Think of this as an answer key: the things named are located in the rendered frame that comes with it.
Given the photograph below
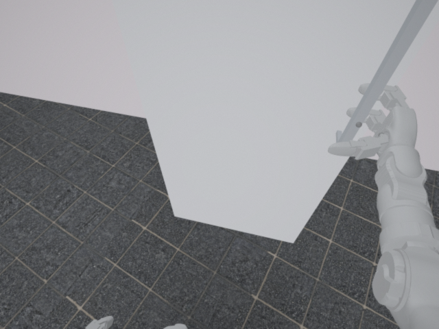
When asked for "handle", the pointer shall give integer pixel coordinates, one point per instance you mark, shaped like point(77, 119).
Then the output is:
point(406, 35)

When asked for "fridge door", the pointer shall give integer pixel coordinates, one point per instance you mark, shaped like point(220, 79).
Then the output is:
point(243, 98)

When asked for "right robot forearm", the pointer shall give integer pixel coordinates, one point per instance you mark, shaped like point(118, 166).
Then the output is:
point(405, 215)

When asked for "right robot hand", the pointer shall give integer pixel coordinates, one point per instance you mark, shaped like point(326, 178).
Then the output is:
point(399, 127)

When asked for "right robot upper arm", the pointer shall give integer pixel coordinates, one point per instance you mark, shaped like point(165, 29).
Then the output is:
point(407, 284)

